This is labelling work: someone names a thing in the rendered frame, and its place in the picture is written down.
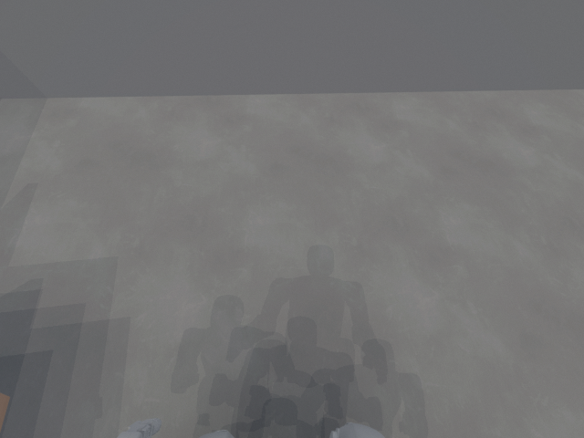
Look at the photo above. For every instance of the left robot hand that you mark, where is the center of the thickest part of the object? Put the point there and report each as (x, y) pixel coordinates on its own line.
(142, 429)

